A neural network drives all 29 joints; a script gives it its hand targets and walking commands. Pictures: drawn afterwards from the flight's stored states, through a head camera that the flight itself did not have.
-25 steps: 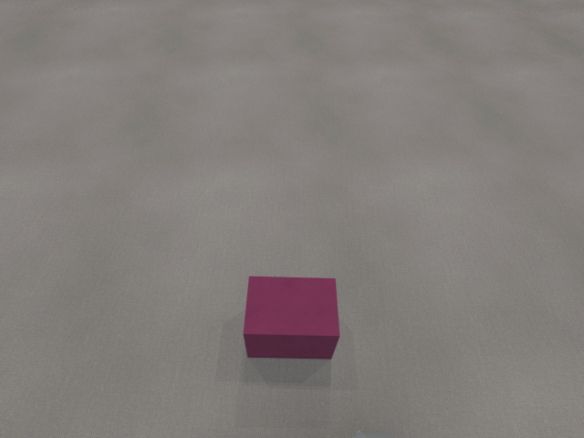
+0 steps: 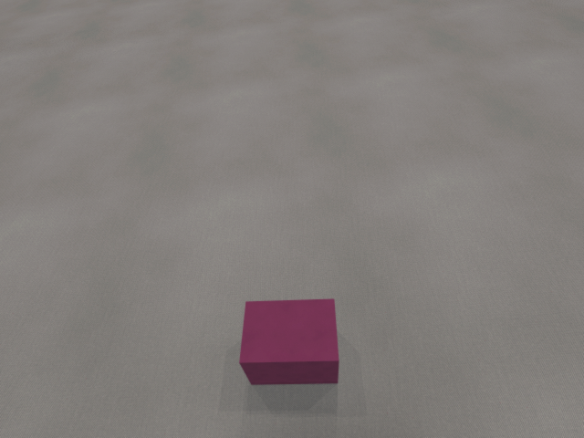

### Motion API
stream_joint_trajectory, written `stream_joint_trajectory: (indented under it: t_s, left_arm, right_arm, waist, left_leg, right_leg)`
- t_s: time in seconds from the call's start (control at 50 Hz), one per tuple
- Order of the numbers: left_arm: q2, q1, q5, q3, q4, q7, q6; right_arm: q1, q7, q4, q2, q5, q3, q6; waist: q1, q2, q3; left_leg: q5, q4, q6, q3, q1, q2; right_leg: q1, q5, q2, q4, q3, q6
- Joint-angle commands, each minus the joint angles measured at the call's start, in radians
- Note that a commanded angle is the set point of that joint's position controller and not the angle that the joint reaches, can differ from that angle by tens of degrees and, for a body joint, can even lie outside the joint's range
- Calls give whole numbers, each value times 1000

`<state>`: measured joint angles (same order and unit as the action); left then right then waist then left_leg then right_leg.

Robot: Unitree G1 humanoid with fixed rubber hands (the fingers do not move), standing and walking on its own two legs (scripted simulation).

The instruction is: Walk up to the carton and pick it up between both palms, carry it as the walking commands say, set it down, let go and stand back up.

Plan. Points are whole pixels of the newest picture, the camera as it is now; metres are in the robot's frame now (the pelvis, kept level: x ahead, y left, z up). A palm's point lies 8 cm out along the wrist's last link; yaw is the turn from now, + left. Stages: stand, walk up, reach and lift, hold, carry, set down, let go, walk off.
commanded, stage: walk up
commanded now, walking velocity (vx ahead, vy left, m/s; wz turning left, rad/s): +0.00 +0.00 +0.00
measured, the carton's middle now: (292, 342) +0.52 +0.07 -0.67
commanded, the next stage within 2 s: none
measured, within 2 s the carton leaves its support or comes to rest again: neither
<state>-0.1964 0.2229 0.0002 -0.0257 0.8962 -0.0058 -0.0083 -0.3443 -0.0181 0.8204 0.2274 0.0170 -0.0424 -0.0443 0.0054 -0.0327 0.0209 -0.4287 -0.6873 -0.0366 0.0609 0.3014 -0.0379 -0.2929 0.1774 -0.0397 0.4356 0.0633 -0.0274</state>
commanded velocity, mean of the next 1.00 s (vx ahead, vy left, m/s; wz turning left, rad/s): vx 0.15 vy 0.01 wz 0.00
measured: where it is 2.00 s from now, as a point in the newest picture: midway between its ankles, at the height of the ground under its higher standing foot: outside the picture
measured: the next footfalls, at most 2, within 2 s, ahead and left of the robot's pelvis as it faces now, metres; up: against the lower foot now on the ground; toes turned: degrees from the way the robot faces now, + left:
left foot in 0.10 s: +0.03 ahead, +0.13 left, +0.00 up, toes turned +4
left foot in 0.70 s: +0.06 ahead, +0.21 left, +0.00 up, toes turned +6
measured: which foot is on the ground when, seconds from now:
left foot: up 0.00-0.08, down 0.10-0.38, up 0.40-0.68, down 0.70-1.00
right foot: down 0.00-0.68, up 0.70-1.00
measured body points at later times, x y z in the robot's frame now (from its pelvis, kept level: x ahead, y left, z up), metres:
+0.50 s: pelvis +0.00 +0.03 +0.00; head +0.01 +0.01 +0.45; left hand +0.03 +0.28 -0.13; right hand +0.05 -0.22 -0.14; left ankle -0.01 +0.17 -0.70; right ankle +0.01 -0.09 -0.74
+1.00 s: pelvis +0.12 +0.10 +0.00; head +0.17 +0.14 +0.45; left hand +0.17 +0.33 -0.17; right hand +0.15 -0.15 -0.12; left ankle +0.03 +0.21 -0.74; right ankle +0.12 -0.06 -0.67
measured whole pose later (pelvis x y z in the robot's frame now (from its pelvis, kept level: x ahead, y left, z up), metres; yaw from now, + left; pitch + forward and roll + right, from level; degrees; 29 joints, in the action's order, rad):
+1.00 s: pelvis +0.12 +0.10 +0.00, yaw +1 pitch +0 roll -4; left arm -0.20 0.24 0.00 -0.04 0.92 0.02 0.04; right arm -0.37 -0.02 0.85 0.20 0.02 -0.02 0.05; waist 0.01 0.02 -0.09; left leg -0.35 -0.43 0.00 0.07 0.05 -0.10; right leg -0.46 0.32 -0.04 0.97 0.05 0.04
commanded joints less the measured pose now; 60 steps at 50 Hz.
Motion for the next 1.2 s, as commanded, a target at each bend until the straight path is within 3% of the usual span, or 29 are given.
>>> stream_joint_trajectory:
  t_s: [0.0,0.08,0.1,0.24,0.26,0.28,0.3,0.32,0.34,0.38,0.42,0.54,0.6,0.62,0.64,0.66,0.7,0.74,0.78,0.82,0.86,0.9,0.96,1.04,1.08,1.1,1.12,1.14,1.18]
  left_arm:
    - [-119,0,22,-42,-31,-20,17]
    - [-39,19,24,-15,-40,-8,24]
    - [-32,42,26,-14,-39,-5,28]
    - [-54,87,23,-11,-8,-9,12]
    - [-80,106,35,-23,9,-13,11]
    - [-133,215,33,-37,34,-10,17]
    - [-169,257,36,-51,51,-8,20]
    - [-218,267,38,-66,47,-15,21]
    - [-240,223,44,-70,40,-24,14]
    - [-206,146,41,-58,8,-29,-2]
    - [-170,145,37,-55,20,-28,-17]
    - [-187,127,47,-66,17,-6,-17]
    - [-143,84,40,-55,-6,7,-12]
    - [-96,118,43,-42,6,3,-15]
    - [-30,101,45,-11,-29,8,-16]
    - [-50,68,48,-27,-47,9,-2]
    - [-58,49,43,-28,-56,30,3]
    - [-88,18,30,-29,-43,38,16]
    - [-71,53,31,-28,-27,41,18]
    - [-66,33,26,-24,-31,37,26]
    - [-73,34,8,-25,-28,28,39]
    - [-68,7,-1,-19,-35,23,44]
    - [-68,-53,-3,-9,-60,24,52]
    - [-71,-65,-10,-3,-86,28,44]
    - [-96,84,-11,2,-37,24,23]
    - [-153,160,-4,-21,-21,19,11]
    - [-242,253,-1,-52,0,7,-5]
    - [-243,293,-9,-46,20,-13,-13]
    - [-165,210,16,-23,36,-16,-32]
  right_arm:
    - [-82,-1,48,-12,-7,10,20]
    - [-28,-6,34,85,7,-12,42]
    - [-11,-6,32,93,7,-12,40]
    - [-8,-7,41,50,2,1,61]
    - [7,-5,50,89,7,-15,59]
    - [-19,13,47,121,17,-40,43]
    - [35,24,24,110,15,-31,35]
    - [90,35,-10,80,15,-26,34]
    - [114,36,-23,55,22,-23,31]
    - [80,42,1,53,28,-24,33]
    - [61,50,16,27,19,-17,45]
    - [63,62,19,14,2,5,54]
    - [-71,38,79,46,-4,1,76]
    - [-152,21,99,93,6,-15,95]
    - [-240,11,110,206,29,-40,101]
    - [-241,5,106,219,27,-52,99]
    - [-142,8,87,174,21,-42,101]
    - [-125,3,69,149,15,-34,106]
    - [-197,-4,96,132,10,-26,115]
    - [-217,-9,104,121,16,-25,118]
    - [-178,-20,90,128,10,-26,110]
    - [-153,-23,81,133,8,-34,100]
    - [-129,-32,70,134,11,-38,75]
    - [-131,-46,73,162,5,-61,51]
    - [-13,-30,47,158,0,-52,45]
    - [-33,-28,31,130,-8,-43,45]
    - [-60,-26,4,71,-22,-21,47]
    - [-54,-26,-5,14,-20,2,40]
    - [-30,-10,13,16,-22,6,23]
  waist:
    - [24,158,-1]
    - [-5,-105,-53]
    - [-19,-97,-98]
    - [-31,-75,-42]
    - [-27,-78,-27]
    - [-42,-135,32]
    - [-91,-37,-26]
    - [-110,188,-65]
    - [-92,269,-106]
    - [-35,160,-137]
    - [-36,142,-112]
    - [-29,325,-25]
    - [43,206,34]
    - [71,78,118]
    - [113,-205,102]
    - [83,-153,13]
    - [43,-132,-139]
    - [38,-76,-202]
    - [37,-95,-128]
    - [42,-113,-95]
    - [21,-159,-89]
    - [34,-204,-54]
    - [44,-188,-45]
    - [47,-203,-1]
    - [-28,-184,64]
    - [-49,-67,137]
    - [-71,183,223]
    - [-49,237,216]
    - [-22,62,122]
  left_leg:
    - [216,309,23,12,-113,11]
    - [39,493,81,-207,-12,-168]
    - [-42,530,90,-234,21,-195]
    - [46,454,86,-147,18,-126]
    - [-26,393,79,-150,5,-131]
    - [-296,320,84,-132,108,-73]
    - [-316,258,46,-102,290,-33]
    - [-216,42,27,-44,366,-3]
    - [-73,-195,4,-24,372,-10]
    - [33,-251,11,-75,297,-42]
    - [75,-160,11,-45,287,-24]
    - [70,84,-13,63,70,10]
    - [248,324,12,101,-200,19]
    - [188,365,37,-29,-353,-85]
    - [70,464,85,-446,-431,-356]
    - [11,521,130,-533,-346,-424]
    - [-18,551,124,-417,-221,-361]
    - [311,521,93,-336,-222,-331]
    - [723,410,57,-242,-339,-291]
    - [933,367,64,-186,-376,-270]
    - [1416,275,22,-114,-379,-262]
    - [1503,261,46,-90,-409,-248]
    - [1346,250,121,-65,-428,-259]
    - [1341,200,157,-86,-490,-302]
    - [1178,51,113,11,-365,-220]
    - [962,-86,78,41,-245,-154]
    - [168,-286,26,41,19,-45]
    - [-239,-381,36,-34,127,16]
    - [-156,-268,61,-148,51,-6]
  right_leg:
    - [53,86,-150,-132,-158,-63]
    - [29,103,2,36,-21,19]
    - [14,99,23,56,-8,34]
    - [126,16,-10,-4,-30,21]
    - [108,88,-33,53,-7,9]
    - [166,377,-88,36,-100,-37]
    - [258,505,-143,-47,-190,-68]
    - [213,651,-312,-216,-395,-105]
    - [121,712,-438,-337,-547,-146]
    - [51,571,-384,-345,-467,-130]
    - [112,365,-311,-306,-320,-96]
    - [74,282,-224,-216,-143,-88]
    - [10,255,-125,-31,-3,-32]
    - [-53,244,-77,178,36,-8]
    - [-303,356,18,439,77,50]
    - [-354,356,-24,546,-45,40]
    - [-370,213,-69,598,-80,49]
    - [-385,125,-81,596,-67,61]
    - [-377,95,-49,627,-54,72]
    - [-376,68,-29,629,-35,77]
    - [-338,71,19,603,-13,85]
    - [-307,98,36,528,15,85]
    - [-300,114,30,398,24,79]
    - [-252,139,31,200,10,61]
    - [13,-34,32,-57,37,33]
    - [207,-457,-41,-87,6,14]
    - [452,-1146,-271,23,-235,-68]
    - [481,-1437,-362,71,-336,-122]
    - [355,-1065,-298,-28,-268,-74]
